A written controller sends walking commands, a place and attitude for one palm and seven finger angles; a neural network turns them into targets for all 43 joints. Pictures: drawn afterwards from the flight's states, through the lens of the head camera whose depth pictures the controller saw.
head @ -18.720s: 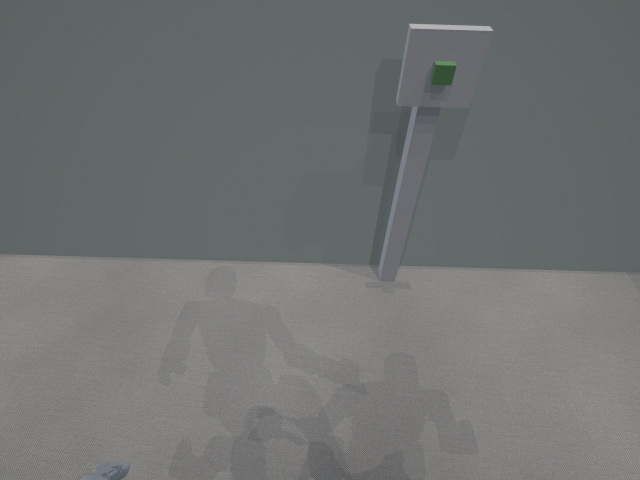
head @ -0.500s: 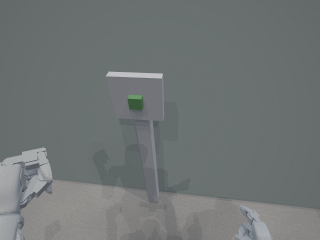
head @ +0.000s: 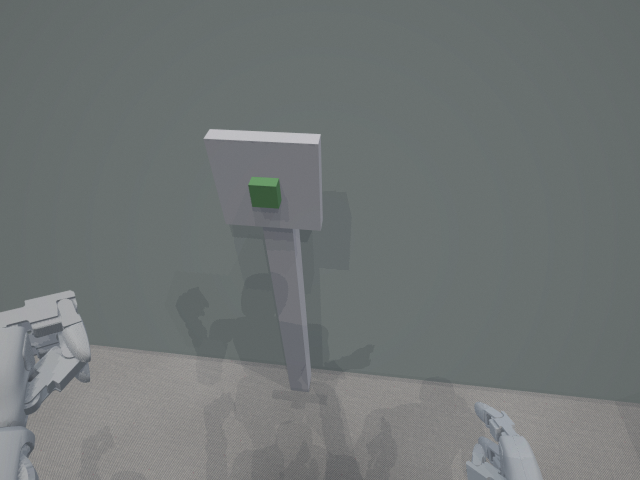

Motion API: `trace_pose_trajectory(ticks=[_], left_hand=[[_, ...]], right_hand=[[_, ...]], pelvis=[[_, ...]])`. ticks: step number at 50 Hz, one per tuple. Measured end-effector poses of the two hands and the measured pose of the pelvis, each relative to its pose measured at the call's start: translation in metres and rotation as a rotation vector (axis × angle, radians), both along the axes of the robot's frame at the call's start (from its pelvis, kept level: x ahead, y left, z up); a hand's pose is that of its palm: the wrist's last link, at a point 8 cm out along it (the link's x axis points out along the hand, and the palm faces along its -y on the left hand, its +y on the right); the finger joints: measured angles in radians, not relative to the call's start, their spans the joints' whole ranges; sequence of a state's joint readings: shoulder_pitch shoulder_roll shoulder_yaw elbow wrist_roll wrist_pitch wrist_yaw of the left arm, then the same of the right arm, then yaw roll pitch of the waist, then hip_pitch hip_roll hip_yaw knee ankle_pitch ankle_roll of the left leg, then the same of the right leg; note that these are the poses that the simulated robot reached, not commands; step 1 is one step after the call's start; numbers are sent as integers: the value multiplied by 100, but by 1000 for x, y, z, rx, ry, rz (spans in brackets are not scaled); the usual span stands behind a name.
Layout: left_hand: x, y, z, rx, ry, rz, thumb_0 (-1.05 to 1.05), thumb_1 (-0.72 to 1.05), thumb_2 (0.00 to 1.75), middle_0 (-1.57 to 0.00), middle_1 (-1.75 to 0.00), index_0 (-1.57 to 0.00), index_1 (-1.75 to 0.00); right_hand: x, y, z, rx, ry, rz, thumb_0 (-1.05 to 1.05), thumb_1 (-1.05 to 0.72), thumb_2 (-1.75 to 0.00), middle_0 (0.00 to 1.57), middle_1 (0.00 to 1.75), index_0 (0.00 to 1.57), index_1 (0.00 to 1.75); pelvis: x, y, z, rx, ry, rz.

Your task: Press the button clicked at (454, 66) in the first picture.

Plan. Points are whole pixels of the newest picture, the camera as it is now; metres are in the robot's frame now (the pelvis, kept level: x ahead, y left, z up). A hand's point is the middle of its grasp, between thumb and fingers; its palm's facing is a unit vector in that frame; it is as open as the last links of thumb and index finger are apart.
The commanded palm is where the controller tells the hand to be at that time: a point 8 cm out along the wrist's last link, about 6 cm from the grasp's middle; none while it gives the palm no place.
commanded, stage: step back with the hand held close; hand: left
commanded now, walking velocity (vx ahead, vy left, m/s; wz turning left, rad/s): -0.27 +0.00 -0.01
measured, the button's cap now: (265, 191) +0.53 +0.15 +0.08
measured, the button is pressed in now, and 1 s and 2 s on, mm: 0 0 0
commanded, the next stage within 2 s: stop stepping back and stand still in 1.10 s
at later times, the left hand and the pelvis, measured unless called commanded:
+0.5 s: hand (31, 409) +0.14 +0.27 +0.14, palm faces +0.35 -0.82 -0.46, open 3.1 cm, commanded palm +0.08 +0.31 +0.17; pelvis -0.06 +0.03 -0.01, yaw -1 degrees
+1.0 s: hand out of the picture +0.07 +0.28 +0.17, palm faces +0.37 -0.82 -0.44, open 3.1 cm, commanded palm +0.01 +0.31 +0.17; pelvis -0.12 +0.03 -0.01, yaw +0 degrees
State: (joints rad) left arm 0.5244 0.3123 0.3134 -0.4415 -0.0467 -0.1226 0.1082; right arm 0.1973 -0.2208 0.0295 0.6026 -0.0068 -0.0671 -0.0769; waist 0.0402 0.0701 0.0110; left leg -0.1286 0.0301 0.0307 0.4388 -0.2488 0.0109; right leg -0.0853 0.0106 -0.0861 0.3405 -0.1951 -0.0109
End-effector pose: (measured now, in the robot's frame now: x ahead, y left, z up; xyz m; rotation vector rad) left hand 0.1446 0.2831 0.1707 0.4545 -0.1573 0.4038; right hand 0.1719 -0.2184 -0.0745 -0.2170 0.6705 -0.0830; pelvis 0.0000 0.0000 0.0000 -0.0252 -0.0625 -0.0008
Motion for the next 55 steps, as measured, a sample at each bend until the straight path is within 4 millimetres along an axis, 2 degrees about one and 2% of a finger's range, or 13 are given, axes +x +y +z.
trace_pose_trajectory(ticks=[7, 11, 18, 26, 33, 39, 46, 50, 55], left_hand=[[6, 2, -14, 18, 100, -63, 1, 89, 90, -131, -150, -130, -150], [1, 7, -12, 47, 115, -96, 1, 89, 90, -131, -150, -130, -150], [-18, 22, -2, 90, 48, -97, 1, 89, 90, -131, -150, -130, -150], [-51, 27, -9, 82, -9, -79, 1, 89, 90, -131, -150, -130, -150], [-77, 27, -5, 87, -98, -81, 1, 89, 90, -131, -150, -131, -150], [-86, 35, 0, 90, -169, -108, 1, 89, 90, -131, -150, -131, -150], [-99, 45, 14, 148, -163, -100, 1, 89, 90, -131, -150, -131, -150], [-111, 35, 11, 116, -121, -116, 1, 89, 90, -131, -150, -131, -150], [-120, 7, -1, 97, -79, -210, 1, 89, 90, -131, -150, -131, -150]], right_hand=[[-17, -10, -6, -34, 91, -66, 1, -90, -90, 20, 30, 20, 30], [-26, -11, -7, -49, 117, -102, 1, -90, -90, 20, 30, 20, 30], [-34, 3, 0, -53, 75, -110, 1, -90, -90, 20, 30, 20, 30], [-50, 20, 4, -44, -6, -62, 1, -90, -90, 20, 30, 20, 30], [-82, 21, -3, -78, 12, -43, 1, -90, -90, 20, 30, 21, 30], [-116, 19, -9, -119, 57, -80, 1, -90, -90, 20, 30, 21, 30], [-143, 29, -5, -84, 86, -89, 1, -90, -90, 20, 30, 21, 30], [-146, 31, -3, -56, 73, -60, 1, -90, -90, 20, 30, 21, 30], [-150, 23, -14, -45, 70, -26, 1, -90, -90, 21, 30, 21, 30]], pelvis=[[-8, 10, -1, 0, 66, -5], [-13, 16, -3, 2, 80, -8], [-30, 26, -8, 5, 77, -13], [-59, 30, -16, 1, 64, -10], [-80, 33, -21, -20, 62, 1], [-95, 42, -24, -39, 57, -1], [-109, 41, -12, -61, 96, 22], [-120, 34, -9, -40, 154, -4], [-151, 25, -17, -19, 173, -53]])
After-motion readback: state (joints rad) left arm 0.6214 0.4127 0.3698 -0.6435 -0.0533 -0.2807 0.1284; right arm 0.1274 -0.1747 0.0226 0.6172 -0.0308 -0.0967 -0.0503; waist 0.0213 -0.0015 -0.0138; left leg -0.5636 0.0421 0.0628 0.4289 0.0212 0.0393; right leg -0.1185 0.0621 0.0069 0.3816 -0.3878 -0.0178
